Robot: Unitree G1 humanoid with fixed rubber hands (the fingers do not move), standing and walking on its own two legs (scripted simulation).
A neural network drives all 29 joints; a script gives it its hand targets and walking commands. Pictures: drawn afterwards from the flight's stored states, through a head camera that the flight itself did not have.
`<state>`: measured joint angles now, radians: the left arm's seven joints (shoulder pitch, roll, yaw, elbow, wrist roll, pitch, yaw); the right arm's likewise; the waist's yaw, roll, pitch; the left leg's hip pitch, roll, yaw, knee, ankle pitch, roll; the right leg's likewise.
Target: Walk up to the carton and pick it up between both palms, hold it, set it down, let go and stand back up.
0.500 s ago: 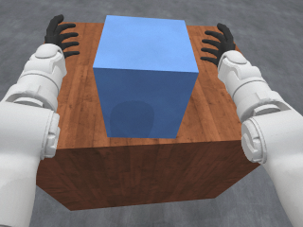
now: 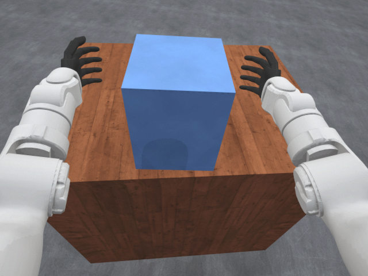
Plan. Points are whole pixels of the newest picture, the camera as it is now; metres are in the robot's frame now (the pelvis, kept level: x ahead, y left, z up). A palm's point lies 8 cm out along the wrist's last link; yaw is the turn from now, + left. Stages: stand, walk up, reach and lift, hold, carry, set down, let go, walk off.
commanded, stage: set down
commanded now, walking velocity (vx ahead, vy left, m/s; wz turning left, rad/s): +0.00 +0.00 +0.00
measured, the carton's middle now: (177, 106) +0.50 +0.01 +0.11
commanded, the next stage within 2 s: none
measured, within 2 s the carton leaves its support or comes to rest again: neither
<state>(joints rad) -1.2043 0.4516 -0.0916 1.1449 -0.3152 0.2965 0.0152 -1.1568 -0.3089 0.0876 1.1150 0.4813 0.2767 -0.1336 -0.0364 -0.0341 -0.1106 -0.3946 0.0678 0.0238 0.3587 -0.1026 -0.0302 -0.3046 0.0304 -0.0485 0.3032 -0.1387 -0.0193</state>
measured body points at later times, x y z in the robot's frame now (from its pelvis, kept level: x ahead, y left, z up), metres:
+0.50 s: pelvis +0.00 +0.01 +0.00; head -0.02 +0.03 +0.45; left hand +0.42 +0.23 +0.18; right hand +0.41 -0.18 +0.17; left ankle +0.04 +0.13 -0.75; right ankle +0.00 -0.11 -0.75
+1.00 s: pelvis +0.00 +0.01 +0.00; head -0.01 +0.02 +0.45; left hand +0.35 +0.23 +0.12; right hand +0.34 -0.18 +0.11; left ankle +0.04 +0.14 -0.75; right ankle +0.00 -0.11 -0.75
